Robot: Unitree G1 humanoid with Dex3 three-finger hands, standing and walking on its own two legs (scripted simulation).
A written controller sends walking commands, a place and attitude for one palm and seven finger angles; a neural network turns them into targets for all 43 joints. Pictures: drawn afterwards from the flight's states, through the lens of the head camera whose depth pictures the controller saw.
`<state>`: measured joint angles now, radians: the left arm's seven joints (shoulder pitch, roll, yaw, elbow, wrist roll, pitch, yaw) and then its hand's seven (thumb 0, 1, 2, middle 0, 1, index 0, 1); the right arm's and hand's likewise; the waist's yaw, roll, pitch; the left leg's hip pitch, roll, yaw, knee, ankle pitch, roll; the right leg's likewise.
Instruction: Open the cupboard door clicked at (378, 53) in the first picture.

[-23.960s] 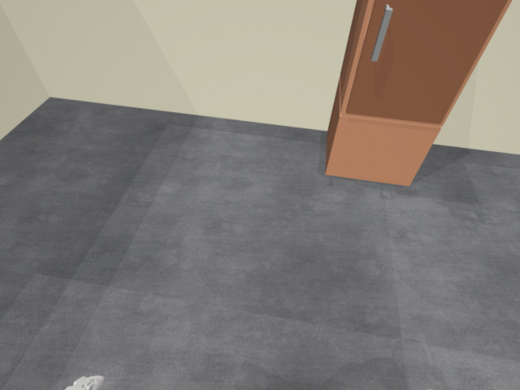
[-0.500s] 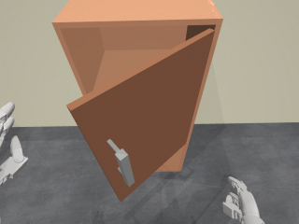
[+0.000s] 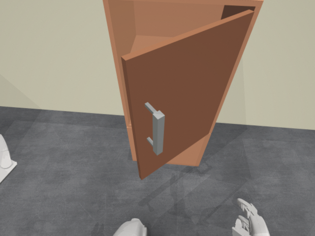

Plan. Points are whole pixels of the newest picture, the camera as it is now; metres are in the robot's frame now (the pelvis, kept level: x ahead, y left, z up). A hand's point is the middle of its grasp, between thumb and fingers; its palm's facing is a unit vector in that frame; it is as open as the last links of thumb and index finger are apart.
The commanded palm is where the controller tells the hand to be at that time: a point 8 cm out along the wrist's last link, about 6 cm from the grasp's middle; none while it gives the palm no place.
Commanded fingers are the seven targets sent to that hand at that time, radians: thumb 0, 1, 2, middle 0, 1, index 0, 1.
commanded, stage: step back with the hand held close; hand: left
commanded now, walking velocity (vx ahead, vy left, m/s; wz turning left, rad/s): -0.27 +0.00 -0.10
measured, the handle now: (153, 130) +0.39 +0.05 +0.03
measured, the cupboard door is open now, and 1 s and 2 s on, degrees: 42 42 42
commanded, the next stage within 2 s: stop stepping back and stand still in 0.12 s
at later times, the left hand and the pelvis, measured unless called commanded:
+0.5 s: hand out of the picture +0.09 +0.26 +0.19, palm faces +0.42 -0.79 -0.44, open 7.4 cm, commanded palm +0.05 +0.30 +0.19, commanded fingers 0.00 0.90 0.90 -0.20 -0.30 -0.20 -0.30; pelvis -0.11 +0.01 +0.01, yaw -5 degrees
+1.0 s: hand out of the picture +0.07 +0.27 +0.18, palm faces +0.40 -0.81 -0.43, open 7.4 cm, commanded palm +0.02 +0.30 +0.19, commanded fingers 0.00 0.90 0.90 -0.20 -0.30 -0.20 -0.30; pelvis -0.15 +0.02 +0.02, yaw -6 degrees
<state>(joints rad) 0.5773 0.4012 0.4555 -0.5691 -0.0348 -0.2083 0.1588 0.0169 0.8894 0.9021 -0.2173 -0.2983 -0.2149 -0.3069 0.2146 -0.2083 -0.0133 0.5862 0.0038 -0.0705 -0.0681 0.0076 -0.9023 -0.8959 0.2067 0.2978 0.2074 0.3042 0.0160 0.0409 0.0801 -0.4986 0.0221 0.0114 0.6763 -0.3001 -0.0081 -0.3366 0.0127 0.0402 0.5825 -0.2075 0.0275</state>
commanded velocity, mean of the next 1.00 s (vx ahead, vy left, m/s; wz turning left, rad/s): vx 0.05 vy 0.02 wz -0.02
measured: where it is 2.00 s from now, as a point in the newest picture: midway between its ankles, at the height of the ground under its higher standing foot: outside the picture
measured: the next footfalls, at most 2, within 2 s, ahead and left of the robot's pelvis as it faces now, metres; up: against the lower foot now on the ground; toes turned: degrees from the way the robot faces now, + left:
right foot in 0.36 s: -0.12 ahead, -0.07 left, +0.00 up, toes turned -3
left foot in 0.54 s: -0.03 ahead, +0.12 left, +0.00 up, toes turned -2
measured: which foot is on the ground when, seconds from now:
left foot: down 0.00-0.34, up 0.36-0.52, down 0.54-0.80, up 0.82-1.00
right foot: down 0.00-0.08, up 0.10-0.34, down 0.36-1.00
